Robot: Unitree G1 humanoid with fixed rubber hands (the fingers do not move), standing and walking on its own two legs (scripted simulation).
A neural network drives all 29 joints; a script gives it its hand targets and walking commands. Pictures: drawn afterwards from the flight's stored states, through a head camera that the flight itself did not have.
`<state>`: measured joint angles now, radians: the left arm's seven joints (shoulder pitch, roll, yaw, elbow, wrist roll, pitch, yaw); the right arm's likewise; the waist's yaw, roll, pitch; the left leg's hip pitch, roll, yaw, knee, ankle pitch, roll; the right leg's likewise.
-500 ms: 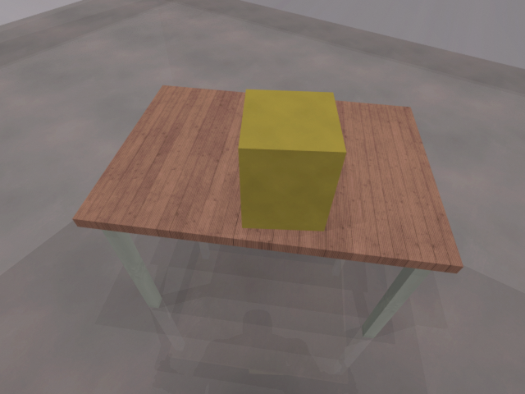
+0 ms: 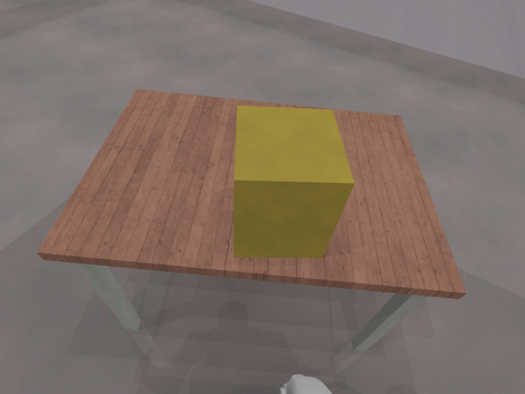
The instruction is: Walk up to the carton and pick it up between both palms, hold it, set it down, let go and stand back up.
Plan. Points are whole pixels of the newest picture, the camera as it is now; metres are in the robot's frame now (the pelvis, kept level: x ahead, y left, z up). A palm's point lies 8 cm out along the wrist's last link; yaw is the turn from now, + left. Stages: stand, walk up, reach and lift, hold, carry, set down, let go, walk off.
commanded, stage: walk up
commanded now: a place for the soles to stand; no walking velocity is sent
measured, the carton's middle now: (281, 185) +0.52 -0.09 -0.03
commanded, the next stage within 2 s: none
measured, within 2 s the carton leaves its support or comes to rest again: neither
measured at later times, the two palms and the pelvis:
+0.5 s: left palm out of the picture +0.11 +0.29 -0.09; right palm (475, 389) +0.13 -0.36 -0.09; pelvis +0.06 -0.04 +0.00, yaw +1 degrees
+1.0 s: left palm out of the picture +0.13 +0.27 -0.08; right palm (469, 393) +0.13 -0.36 -0.11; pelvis +0.06 -0.05 +0.00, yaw +0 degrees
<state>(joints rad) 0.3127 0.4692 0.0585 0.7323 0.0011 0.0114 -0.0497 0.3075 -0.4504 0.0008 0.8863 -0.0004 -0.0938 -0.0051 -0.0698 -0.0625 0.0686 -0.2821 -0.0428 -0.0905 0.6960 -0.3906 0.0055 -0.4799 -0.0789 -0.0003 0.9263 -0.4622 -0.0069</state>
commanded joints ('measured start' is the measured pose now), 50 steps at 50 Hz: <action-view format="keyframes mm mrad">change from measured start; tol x32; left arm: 1 -60 167 81 -80 27 -51 -5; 50 -78 160 42 21 13 -32 39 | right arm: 1 15 -320 -122 -80 -15 -14 -29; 50 -146 -178 -71 -34 -24 43 -10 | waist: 1 65 209 -67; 5 177 -256 -152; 26 77 254 -46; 50 66 51 -40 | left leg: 1 126 300 -240 -95 474 232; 6 -465 36 41 501 -190 44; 21 79 2 171 -197 270 20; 25 10 404 -447 -339 125 248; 37 -145 73 56 147 -120 21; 43 71 150 -59 -125 362 74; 50 -40 107 -32 -139 24 66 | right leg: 1 -4 4 -9 -227 106 -28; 5 629 -265 582 -597 218 -189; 19 317 -121 158 -364 819 -216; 25 23 66 42 -9 -140 -19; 33 299 85 -27 -413 61 -21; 36 178 -214 437 -651 -237 -143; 42 123 -34 100 -365 384 -52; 50 106 -30 139 -437 34 -81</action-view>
